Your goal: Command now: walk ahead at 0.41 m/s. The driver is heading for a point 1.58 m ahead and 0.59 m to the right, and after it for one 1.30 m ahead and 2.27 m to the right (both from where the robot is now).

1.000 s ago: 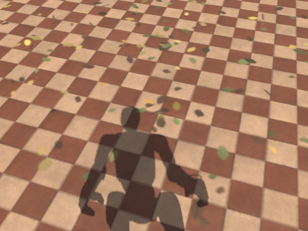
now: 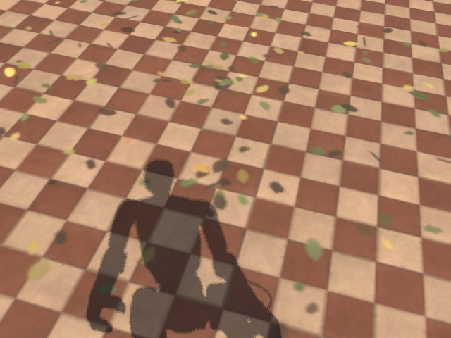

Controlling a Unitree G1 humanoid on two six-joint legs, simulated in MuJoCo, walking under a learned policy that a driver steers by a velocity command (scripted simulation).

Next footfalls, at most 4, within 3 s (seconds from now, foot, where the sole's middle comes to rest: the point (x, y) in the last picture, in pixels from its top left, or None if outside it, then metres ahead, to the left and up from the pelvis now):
0.32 right None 0.36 -0.13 -0.78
0.86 left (188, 293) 0.68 0.09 -0.78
1.32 right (270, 294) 0.67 -0.17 -0.78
1.74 left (222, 240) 0.87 -0.02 -0.78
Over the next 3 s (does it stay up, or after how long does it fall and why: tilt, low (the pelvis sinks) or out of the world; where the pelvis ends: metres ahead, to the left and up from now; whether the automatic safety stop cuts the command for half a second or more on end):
stays up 1.20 -0.50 0.00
